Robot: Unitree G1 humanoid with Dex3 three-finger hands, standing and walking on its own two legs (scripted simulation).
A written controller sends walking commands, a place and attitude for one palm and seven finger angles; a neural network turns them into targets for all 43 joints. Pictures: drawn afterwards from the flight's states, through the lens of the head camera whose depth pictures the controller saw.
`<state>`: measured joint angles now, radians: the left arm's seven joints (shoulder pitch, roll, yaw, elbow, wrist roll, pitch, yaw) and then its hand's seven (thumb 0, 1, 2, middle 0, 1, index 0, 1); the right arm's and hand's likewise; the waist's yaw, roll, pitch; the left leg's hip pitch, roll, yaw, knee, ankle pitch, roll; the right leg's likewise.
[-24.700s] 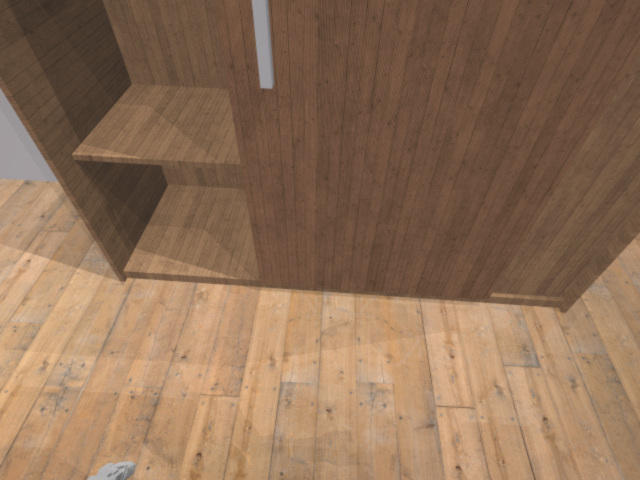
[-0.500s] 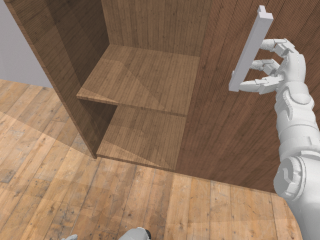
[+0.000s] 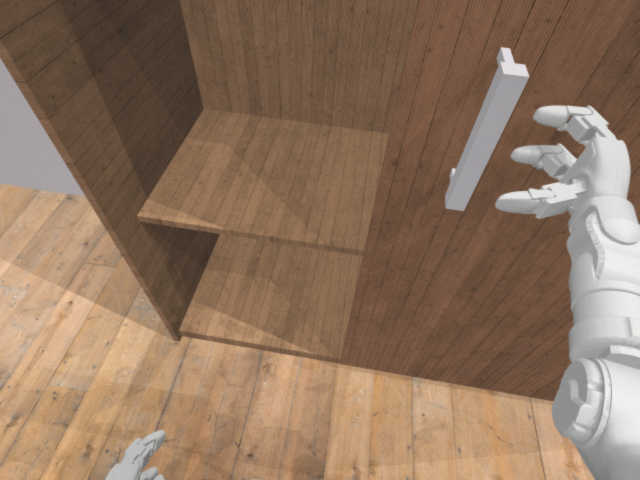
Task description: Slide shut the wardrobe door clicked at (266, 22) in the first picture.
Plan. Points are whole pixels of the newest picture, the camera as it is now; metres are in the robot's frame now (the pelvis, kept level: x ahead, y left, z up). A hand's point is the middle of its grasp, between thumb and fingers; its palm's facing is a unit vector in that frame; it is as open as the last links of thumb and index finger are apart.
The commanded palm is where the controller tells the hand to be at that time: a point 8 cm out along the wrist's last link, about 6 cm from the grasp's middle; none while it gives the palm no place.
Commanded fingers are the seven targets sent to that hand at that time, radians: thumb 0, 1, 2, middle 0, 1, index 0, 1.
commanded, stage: move the hooked fingers beside the handle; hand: right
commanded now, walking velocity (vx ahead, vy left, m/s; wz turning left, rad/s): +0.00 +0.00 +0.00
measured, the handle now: (477, 135) +0.51 -0.10 +0.19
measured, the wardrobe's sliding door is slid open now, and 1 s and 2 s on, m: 0.53 0.53 0.53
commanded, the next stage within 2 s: feel for the door with the fingertips in 1.24 s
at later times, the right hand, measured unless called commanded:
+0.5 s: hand (565, 170) +0.46 -0.19 +0.19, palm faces +0.02 +1.00 +0.00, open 14.0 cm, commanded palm +0.43 -0.24 +0.19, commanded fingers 0.00 0.50 -0.30 0.30 1.20 0.30 1.20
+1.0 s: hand (558, 175) +0.44 -0.18 +0.19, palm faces +0.03 +1.00 +0.00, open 14.0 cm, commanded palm +0.42 -0.23 +0.19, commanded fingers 0.00 0.50 -0.30 0.30 1.20 0.30 1.20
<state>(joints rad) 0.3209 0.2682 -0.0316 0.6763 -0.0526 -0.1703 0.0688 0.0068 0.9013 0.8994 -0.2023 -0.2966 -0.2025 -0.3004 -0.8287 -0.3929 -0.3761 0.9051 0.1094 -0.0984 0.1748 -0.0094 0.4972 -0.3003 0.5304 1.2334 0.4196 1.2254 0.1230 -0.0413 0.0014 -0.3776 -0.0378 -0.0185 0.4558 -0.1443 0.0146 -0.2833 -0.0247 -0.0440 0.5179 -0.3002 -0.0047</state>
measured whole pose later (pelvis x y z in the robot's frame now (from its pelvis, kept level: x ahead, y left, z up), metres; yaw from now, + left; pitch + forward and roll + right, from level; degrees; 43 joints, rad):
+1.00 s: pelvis +0.04 -0.02 +0.01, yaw -3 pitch +1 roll +1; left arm 0.24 0.24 -0.05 0.69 -0.05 -0.09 0.05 0.01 0.90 0.90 -0.20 -0.30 -0.20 -0.30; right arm -0.61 -0.24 -0.18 0.49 0.18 0.13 0.10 -0.01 0.50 -0.30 0.30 1.20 0.30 1.20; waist 0.02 -0.05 -0.04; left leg -0.23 0.00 0.02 0.41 -0.20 -0.01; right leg -0.13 0.01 0.00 0.43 -0.32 -0.03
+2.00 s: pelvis +0.03 -0.01 +0.01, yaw -2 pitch +1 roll +0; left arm 0.25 0.23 -0.04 0.72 -0.05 -0.13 0.05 0.01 0.90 0.90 -0.20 -0.30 -0.20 -0.30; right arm -0.73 -0.20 -0.15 0.61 0.16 0.07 0.02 -0.01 0.50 -0.30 0.30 1.20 0.30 1.20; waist 0.04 -0.05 -0.02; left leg -0.26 -0.01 0.01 0.41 -0.18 0.01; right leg -0.16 0.00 -0.01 0.42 -0.29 -0.01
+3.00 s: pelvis +0.03 -0.01 +0.01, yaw -3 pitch +2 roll +1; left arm 0.24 0.22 -0.03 0.72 -0.05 -0.13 0.04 0.01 0.90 0.90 -0.20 -0.30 -0.20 -0.30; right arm -0.69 -0.13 -0.09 0.54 0.16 0.09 -0.01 -0.01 0.50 -0.30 0.30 1.20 0.30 1.20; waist 0.02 -0.05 -0.03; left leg -0.26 0.00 0.01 0.42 -0.19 0.00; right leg -0.16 0.01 -0.01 0.43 -0.31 -0.02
